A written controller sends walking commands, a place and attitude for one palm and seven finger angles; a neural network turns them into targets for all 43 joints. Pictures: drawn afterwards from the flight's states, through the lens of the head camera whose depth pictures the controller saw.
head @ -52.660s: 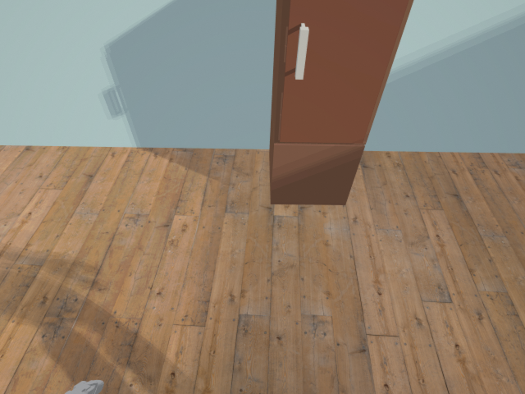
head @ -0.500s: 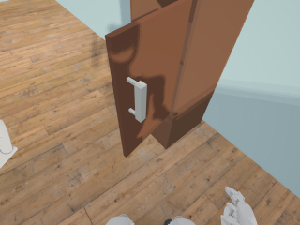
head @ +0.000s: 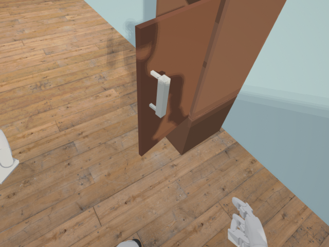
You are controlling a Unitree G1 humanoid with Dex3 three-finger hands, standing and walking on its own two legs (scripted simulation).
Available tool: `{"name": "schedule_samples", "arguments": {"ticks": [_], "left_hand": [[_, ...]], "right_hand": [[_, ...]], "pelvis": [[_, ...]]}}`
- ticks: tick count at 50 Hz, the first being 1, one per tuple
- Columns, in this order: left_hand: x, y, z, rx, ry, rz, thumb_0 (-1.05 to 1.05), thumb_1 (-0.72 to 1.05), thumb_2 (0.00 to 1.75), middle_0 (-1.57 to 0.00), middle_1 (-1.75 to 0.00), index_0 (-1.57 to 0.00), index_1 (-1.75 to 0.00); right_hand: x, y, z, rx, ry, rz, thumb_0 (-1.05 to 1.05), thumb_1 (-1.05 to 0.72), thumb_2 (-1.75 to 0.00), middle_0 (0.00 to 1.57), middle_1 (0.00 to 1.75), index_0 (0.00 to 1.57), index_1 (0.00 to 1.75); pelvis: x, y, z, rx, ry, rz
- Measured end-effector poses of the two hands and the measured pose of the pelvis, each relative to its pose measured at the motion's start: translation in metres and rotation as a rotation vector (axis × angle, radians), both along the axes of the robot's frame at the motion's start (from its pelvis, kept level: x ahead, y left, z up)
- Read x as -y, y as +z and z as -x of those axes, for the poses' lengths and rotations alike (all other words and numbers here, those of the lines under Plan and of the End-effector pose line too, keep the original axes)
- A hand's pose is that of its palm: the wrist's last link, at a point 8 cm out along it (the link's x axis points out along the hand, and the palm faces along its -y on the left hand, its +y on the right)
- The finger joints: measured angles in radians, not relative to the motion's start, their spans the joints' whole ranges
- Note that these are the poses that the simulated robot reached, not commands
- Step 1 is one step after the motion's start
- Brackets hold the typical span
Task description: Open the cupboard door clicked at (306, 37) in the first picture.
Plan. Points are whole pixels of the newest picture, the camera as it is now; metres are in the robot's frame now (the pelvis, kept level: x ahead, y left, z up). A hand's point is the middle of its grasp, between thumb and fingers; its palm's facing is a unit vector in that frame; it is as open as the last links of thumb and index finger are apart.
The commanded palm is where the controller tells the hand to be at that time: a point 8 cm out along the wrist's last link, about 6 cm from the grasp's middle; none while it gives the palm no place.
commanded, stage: stop stepping back and stand still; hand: left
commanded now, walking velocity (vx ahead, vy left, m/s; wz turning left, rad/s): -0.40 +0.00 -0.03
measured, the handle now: (157, 94) +0.53 +0.09 +0.04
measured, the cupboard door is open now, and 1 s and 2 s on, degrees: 100 100 100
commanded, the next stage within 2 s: let the arm hang, fingers relaxed in 0.88 s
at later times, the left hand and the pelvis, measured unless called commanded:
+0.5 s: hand (28, 222) +0.12 +0.22 +0.16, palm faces +0.32 -0.80 -0.50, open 7.4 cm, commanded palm +0.07 +0.27 +0.18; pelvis -0.09 -0.03 +0.00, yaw -3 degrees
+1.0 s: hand (14, 240) +0.10 +0.23 +0.15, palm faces +0.36 -0.80 -0.47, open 7.4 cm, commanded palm none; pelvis -0.11 -0.02 +0.00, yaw -3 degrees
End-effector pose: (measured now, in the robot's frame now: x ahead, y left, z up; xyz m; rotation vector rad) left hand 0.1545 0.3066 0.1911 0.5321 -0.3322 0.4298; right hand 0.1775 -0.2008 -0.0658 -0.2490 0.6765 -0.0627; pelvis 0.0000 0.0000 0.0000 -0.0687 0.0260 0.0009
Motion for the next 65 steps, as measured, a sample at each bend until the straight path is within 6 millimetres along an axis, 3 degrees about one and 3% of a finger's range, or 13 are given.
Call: {"name": "schedule_samples", "arguments": {"ticks": [9, 17, 26, 30, 38, 44, 49, 52, 56, 59, 61, 63, 65], "left_hand": [[0.050, -0.004, 0.013, -0.090, -0.147, -0.047, 0.02, 0.89, 0.90, -0.21, -0.30, -0.21, -0.30], [0.036, -0.017, 0.025, -0.124, -0.127, -0.036, 0.02, 0.89, 0.90, -0.21, -0.30, -0.21, -0.30], [0.049, -0.011, 0.073, -0.121, -0.117, -0.044, 0.02, 0.89, 0.90, -0.21, -0.30, -0.21, -0.30], [0.045, -0.009, 0.091, -0.083, -0.081, -0.018, 0.02, 0.89, 0.90, -0.21, -0.30, -0.21, -0.30], [0.027, -0.018, 0.094, -0.049, -0.025, 0.027, 0.02, 0.89, 0.90, -0.21, -0.30, -0.21, -0.30], [0.034, -0.012, 0.094, -0.078, -0.036, -0.008, 0.02, 0.89, 0.90, -0.21, -0.30, -0.21, -0.30], [0.040, -0.013, 0.095, -0.099, -0.059, 0.004, 0.02, 0.89, 0.90, -0.21, -0.30, -0.21, -0.30], [0.033, -0.064, 0.079, -0.307, -0.070, 0.044, 0.01, 0.89, 0.90, -0.20, -0.30, -0.20, -0.30], [0.035, -0.189, 0.086, -0.812, -0.005, 0.252, 0.01, 0.90, 0.90, -0.20, -0.30, -0.20, -0.30], [0.059, -0.268, 0.128, -1.146, 0.009, 0.384, 0.01, 0.91, 0.90, -0.20, -0.30, -0.19, -0.30], [0.079, -0.305, 0.163, -1.326, 0.006, 0.463, 0.01, 0.91, 0.90, -0.20, -0.30, -0.19, -0.30], [0.098, -0.329, 0.198, -1.473, 0.006, 0.537, 0.02, 0.91, 0.90, -0.20, -0.30, -0.19, -0.30], [0.098, -0.338, 0.228, -1.548, 0.074, 0.587, 0.01, 0.96, 0.90, -0.20, -0.30, -0.20, -0.30]], "right_hand": [[0.039, -0.008, 0.052, -0.015, -0.066, -0.017, 0.01, -0.90, -0.90, 0.20, 0.30, 0.21, 0.30], [0.085, -0.004, 0.118, -0.064, -0.231, 0.093, 0.01, -0.90, -0.90, 0.20, 0.30, 0.21, 0.30], [0.083, -0.009, 0.161, -0.055, -0.201, 0.054, 0.01, -0.90, -0.90, 0.20, 0.30, 0.20, 0.30], [0.077, -0.016, 0.171, -0.096, -0.189, 0.038, 0.01, -0.90, -0.90, 0.20, 0.30, 0.21, 0.30], [0.056, -0.021, 0.166, -0.054, -0.167, 0.023, 0.01, -0.90, -0.90, 0.20, 0.30, 0.21, 0.30], [0.039, -0.016, 0.154, -0.010, -0.118, -0.035, 0.01, -0.90, -0.90, 0.20, 0.30, 0.21, 0.30], [0.041, -0.015, 0.148, -0.017, -0.105, -0.032, 0.01, -0.90, -0.90, 0.20, 0.30, 0.21, 0.30], [0.051, -0.031, 0.146, -0.069, -0.065, -0.034, 0.01, -0.90, -0.90, 0.20, 0.30, 0.21, 0.30], [0.066, -0.054, 0.160, -0.199, -0.078, -0.019, 0.01, -0.90, -0.90, 0.20, 0.30, 0.21, 0.30], [0.074, -0.059, 0.183, -0.288, -0.113, -0.002, 0.01, -0.91, -0.90, 0.20, 0.30, 0.21, 0.30], [0.077, -0.059, 0.203, -0.359, -0.138, 0.015, 0.01, -0.91, -0.90, 0.20, 0.30, 0.21, 0.30], [0.079, -0.059, 0.227, -0.441, -0.160, 0.031, 0.01, -0.91, -0.90, 0.20, 0.30, 0.20, 0.30], [0.078, -0.060, 0.251, -0.532, -0.174, 0.043, 0.01, -0.91, -0.90, 0.20, 0.29, 0.20, 0.30]], "pelvis": [[0.022, -0.003, 0.043, -0.022, -0.075, -0.057], [0.017, -0.005, 0.055, 0.000, -0.062, -0.067], [0.026, -0.003, 0.091, 0.036, -0.056, -0.063], [0.026, -0.002, 0.098, 0.035, -0.071, -0.068], [0.015, -0.007, 0.105, 0.062, -0.052, -0.070], [0.020, -0.004, 0.109, 0.056, -0.050, -0.066], [0.020, -0.002, 0.109, 0.048, -0.053, -0.052], [0.014, -0.007, 0.111, 0.029, -0.033, -0.053], [0.011, -0.012, 0.116, 0.030, -0.026, -0.063], [0.012, -0.011, 0.118, 0.043, -0.025, -0.068], [0.014, -0.010, 0.119, 0.052, -0.026, -0.068], [0.014, -0.007, 0.120, 0.056, -0.027, -0.065], [0.016, -0.005, 0.121, 0.054, -0.022, -0.059]]}}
